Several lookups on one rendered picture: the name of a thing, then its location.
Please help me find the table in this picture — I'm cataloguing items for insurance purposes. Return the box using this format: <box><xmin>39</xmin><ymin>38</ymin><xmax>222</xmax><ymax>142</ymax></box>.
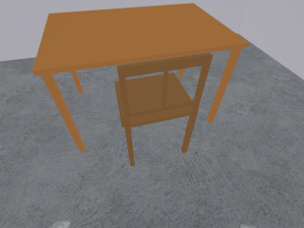
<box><xmin>32</xmin><ymin>3</ymin><xmax>249</xmax><ymax>152</ymax></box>

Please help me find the chair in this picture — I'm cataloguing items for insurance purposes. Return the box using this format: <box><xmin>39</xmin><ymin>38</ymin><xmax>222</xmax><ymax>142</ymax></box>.
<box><xmin>114</xmin><ymin>52</ymin><xmax>213</xmax><ymax>166</ymax></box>

